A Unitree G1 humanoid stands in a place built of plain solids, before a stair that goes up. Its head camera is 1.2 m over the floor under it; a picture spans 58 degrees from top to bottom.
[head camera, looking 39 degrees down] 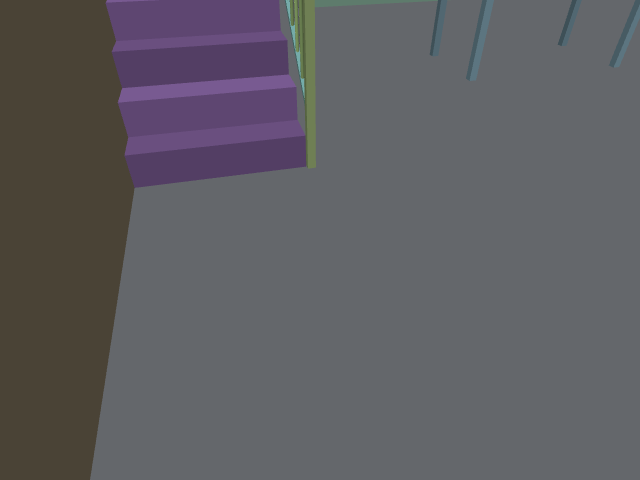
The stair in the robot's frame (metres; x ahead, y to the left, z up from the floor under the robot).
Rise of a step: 0.19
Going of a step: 0.21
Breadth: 0.91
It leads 14 degrees to the left of straight ahead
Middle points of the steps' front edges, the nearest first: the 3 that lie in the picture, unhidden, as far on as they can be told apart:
2.02 0.52 0.19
2.22 0.57 0.37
2.42 0.62 0.56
